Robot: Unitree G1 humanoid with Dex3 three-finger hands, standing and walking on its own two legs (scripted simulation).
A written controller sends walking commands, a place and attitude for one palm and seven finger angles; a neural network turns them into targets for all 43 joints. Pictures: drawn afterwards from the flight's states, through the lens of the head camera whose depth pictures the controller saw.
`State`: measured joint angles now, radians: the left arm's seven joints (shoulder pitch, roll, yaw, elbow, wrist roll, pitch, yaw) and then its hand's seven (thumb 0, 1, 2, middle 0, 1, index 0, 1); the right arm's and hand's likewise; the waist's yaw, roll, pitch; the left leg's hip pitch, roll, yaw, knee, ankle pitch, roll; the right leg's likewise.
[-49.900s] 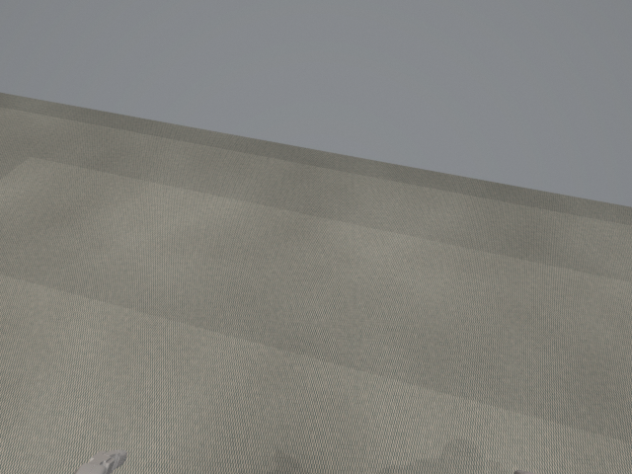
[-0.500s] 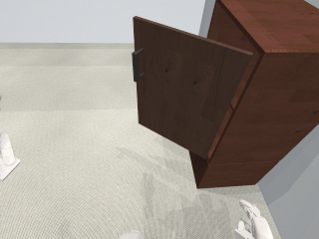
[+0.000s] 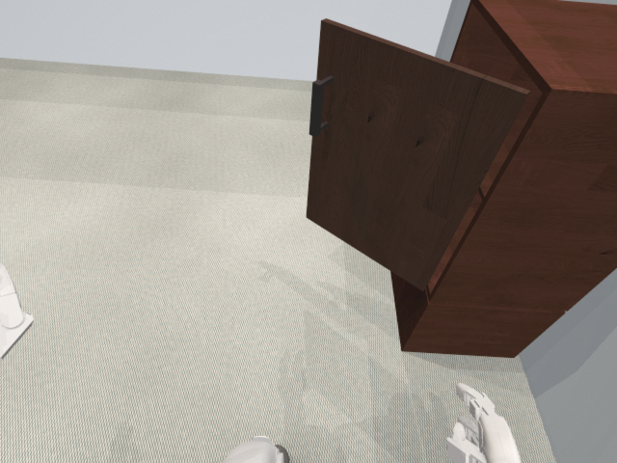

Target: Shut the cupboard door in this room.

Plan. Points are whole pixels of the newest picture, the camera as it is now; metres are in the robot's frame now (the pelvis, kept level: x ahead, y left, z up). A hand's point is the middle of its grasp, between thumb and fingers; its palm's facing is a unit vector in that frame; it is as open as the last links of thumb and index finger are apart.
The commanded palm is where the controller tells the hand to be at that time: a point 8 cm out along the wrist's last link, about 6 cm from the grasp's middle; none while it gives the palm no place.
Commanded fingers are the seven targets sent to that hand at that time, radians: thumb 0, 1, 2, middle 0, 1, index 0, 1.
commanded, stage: stop stepping back and stand still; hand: left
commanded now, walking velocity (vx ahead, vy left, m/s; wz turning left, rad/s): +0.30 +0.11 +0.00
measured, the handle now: (321, 106) +0.85 +0.09 +0.02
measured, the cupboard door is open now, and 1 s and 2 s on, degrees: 53 53 53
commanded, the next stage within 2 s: let the arm hang, fingers relaxed in 1.78 s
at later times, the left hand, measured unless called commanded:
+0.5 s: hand out of the picture +0.09 +0.35 +0.19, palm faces +0.48 -0.82 -0.31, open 7.4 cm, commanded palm +0.05 +0.36 +0.20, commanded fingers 0.00 0.90 0.90 -0.20 -0.30 -0.20 -0.30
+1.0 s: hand out of the picture +0.06 +0.35 +0.17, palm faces +0.33 -0.81 -0.48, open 7.4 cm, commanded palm +0.01 +0.37 +0.20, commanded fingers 0.00 0.90 0.90 -0.20 -0.30 -0.20 -0.30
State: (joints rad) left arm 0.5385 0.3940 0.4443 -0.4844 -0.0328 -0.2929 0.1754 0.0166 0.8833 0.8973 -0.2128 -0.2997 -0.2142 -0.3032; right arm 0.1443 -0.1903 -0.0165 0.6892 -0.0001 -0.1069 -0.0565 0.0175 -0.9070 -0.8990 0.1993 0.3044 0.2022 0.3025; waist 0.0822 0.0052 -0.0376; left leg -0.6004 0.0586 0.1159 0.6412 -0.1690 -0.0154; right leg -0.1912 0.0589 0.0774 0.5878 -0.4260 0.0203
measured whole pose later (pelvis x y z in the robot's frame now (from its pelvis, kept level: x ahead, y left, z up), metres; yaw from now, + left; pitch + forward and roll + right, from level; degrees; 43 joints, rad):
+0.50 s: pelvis -0.13 +0.08 +0.01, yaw -7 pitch +0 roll -3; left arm 0.47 0.42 0.44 -0.44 -0.03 -0.18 0.19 0.01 0.88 0.90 -0.22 -0.30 -0.22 -0.30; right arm 0.36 -0.25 -0.01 0.69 0.00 -0.04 -0.09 0.02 -0.91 -0.90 0.20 0.30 0.20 0.30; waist 0.04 -0.04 -0.14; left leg -0.37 0.07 0.06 0.75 -0.39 0.00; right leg -0.30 -0.02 -0.07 0.56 -0.38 -0.03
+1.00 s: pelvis -0.18 +0.10 +0.01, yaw -11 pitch +1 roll -2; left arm 0.53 0.43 0.42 -0.41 -0.05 -0.09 0.17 0.02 0.89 0.90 -0.21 -0.30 -0.21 -0.30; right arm 0.23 -0.21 0.01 0.65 0.00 -0.04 -0.06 0.01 -0.91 -0.90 0.20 0.30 0.20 0.30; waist 0.00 0.05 -0.08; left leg -0.43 0.06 0.10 0.67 -0.27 0.01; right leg -0.09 0.06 -0.11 0.43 -0.35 -0.07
